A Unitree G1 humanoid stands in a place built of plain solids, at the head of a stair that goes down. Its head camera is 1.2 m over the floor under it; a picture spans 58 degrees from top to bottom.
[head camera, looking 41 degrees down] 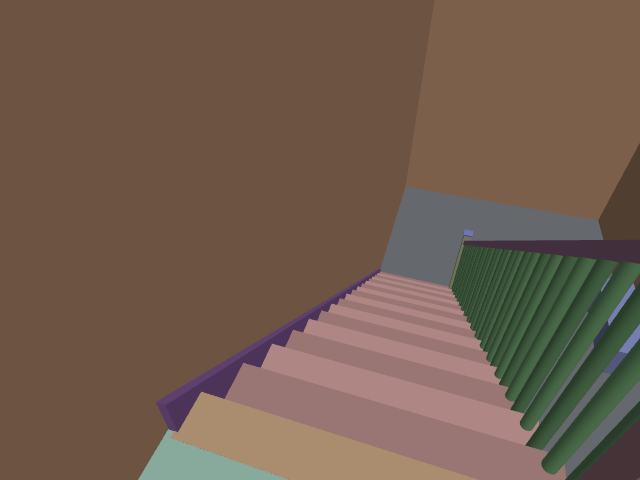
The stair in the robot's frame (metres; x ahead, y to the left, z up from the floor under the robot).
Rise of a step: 0.20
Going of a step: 0.24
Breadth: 1.10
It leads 18 degrees to the right of straight ahead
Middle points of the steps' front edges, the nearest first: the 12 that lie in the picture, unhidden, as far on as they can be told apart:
0.53 -0.12 0.00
0.74 -0.24 -0.20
0.97 -0.31 -0.40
1.20 -0.38 -0.59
1.43 -0.46 -0.79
1.65 -0.53 -0.99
1.88 -0.61 -1.19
2.11 -0.68 -1.39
2.33 -0.75 -1.59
2.56 -0.83 -1.78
2.79 -0.90 -1.98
3.02 -0.97 -2.18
